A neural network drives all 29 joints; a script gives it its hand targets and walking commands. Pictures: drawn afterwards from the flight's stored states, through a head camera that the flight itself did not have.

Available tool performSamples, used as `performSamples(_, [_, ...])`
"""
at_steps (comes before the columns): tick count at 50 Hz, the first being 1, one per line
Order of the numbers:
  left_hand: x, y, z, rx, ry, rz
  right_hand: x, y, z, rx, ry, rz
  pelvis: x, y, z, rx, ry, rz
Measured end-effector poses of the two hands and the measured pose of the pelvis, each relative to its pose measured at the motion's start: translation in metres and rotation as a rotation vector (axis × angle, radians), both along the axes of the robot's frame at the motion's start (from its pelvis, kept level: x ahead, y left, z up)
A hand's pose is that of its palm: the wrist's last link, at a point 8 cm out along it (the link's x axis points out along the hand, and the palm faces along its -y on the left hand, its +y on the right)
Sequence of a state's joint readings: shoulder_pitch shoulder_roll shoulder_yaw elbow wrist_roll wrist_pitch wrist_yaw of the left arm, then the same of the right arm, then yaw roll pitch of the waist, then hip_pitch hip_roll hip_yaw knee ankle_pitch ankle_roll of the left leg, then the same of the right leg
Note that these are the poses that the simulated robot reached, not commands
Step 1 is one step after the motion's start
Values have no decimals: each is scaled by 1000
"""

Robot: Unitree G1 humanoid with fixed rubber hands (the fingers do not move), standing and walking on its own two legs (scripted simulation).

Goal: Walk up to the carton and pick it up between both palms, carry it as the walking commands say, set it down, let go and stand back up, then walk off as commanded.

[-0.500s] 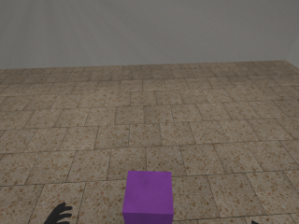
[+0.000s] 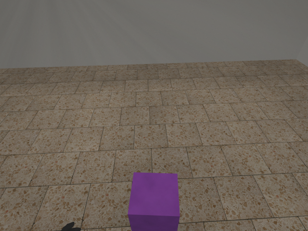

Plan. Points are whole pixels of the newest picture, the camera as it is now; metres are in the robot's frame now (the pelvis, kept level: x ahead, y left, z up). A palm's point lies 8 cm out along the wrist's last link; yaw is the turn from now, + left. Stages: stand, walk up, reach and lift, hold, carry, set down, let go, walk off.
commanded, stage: walk off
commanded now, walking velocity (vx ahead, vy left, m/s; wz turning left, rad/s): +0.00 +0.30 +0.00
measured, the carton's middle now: (154, 204) +0.48 +0.04 -0.62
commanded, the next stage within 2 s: none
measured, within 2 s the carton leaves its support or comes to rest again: neither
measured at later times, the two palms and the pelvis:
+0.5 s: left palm out of the picture -0.04 +0.43 -0.12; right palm out of the picture -0.03 -0.12 -0.09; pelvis -0.08 +0.15 +0.00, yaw +4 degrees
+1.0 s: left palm out of the picture -0.07 +0.56 -0.11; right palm out of the picture -0.05 +0.02 -0.11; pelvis -0.12 +0.28 +0.01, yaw +1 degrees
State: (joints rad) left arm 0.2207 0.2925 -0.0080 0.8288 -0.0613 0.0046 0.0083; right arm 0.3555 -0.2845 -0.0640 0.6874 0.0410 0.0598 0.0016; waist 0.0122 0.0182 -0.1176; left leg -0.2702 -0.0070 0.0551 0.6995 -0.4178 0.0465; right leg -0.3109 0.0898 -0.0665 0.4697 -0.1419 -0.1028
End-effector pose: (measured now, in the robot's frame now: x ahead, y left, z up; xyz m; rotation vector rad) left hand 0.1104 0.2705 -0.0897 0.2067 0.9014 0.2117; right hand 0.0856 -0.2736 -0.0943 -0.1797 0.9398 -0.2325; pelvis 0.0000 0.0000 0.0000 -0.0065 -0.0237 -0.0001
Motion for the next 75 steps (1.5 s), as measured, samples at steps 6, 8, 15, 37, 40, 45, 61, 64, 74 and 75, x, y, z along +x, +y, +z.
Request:
performSamples(6, [-42,11,-5,-8,82,46,-18,24,-4,31,65,14,-15,20,5,15,0,19])
performSamples(8, [-55,23,-4,0,98,67,-22,35,-5,39,72,24,-21,30,6,20,-2,27])
performSamples(15, [-99,82,-7,9,129,147,-43,82,-4,38,97,59,-46,75,5,7,-3,59])
performSamples(37, [-150,207,-35,19,220,76,-143,206,-25,20,137,-62,-107,204,-13,18,12,-32])
performSamples(40, [-161,217,-29,22,229,86,-154,222,-28,37,170,-58,-110,217,-9,14,3,-28])
performSamples(45, [-176,248,-17,41,256,112,-152,255,-18,73,201,-11,-115,245,4,16,47,-5])
performSamples(61, [-184,376,-42,-30,316,153,-103,386,6,1,123,59,-106,374,3,-33,59,23])
performSamples(64, [-178,391,-43,-20,318,135,-105,399,1,-2,122,34,-104,389,-1,-8,64,4])
performSamples(74, [-160,424,-26,39,310,73,-130,450,-31,93,202,-23,-99,431,-3,40,77,-34])
performSamples(75, [-162,430,-23,43,318,79,-128,456,-30,101,206,-15,-98,437,-1,40,84,-30])
